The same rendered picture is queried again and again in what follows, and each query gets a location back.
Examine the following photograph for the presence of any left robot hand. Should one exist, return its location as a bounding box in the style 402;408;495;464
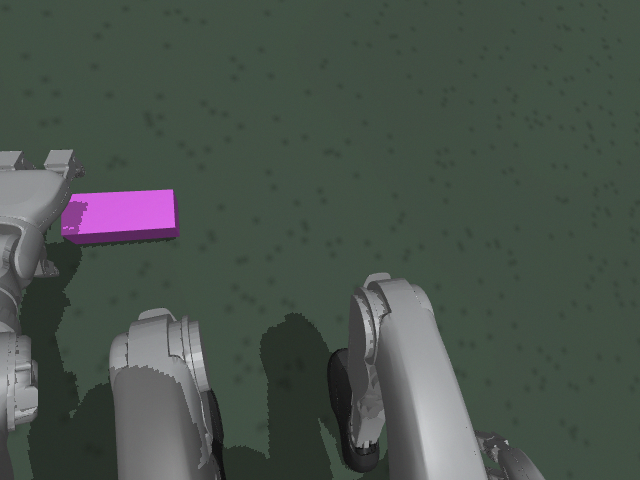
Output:
0;150;85;278

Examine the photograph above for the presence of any left robot foot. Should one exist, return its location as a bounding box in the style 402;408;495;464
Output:
207;389;226;480

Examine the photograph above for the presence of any right robot foot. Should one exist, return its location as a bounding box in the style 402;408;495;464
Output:
327;348;379;473

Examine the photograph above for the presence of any left robot arm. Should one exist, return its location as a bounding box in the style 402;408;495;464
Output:
0;217;44;480

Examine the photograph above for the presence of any right robot hand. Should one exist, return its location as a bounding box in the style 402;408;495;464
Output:
474;430;545;480

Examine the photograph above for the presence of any carton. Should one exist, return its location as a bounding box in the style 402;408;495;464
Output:
61;189;180;244

